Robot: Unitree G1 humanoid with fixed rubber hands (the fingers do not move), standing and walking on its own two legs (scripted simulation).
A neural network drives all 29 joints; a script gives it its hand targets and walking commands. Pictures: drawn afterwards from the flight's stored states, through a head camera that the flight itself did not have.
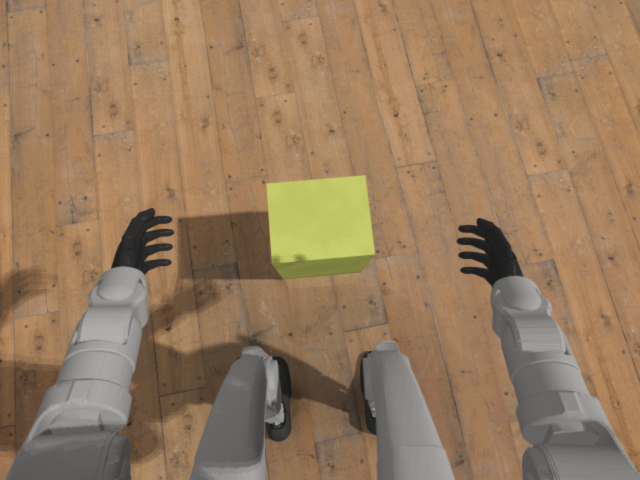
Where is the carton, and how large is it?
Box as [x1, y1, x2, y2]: [266, 175, 374, 278]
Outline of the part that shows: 364,175 266,184 272,264 283,278 360,272 373,256 374,249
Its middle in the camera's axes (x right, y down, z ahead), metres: +0.00 -0.03 +0.96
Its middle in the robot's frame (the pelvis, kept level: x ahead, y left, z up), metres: +0.51 +0.00 -0.55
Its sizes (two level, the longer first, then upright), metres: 0.218 0.178 0.275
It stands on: the floor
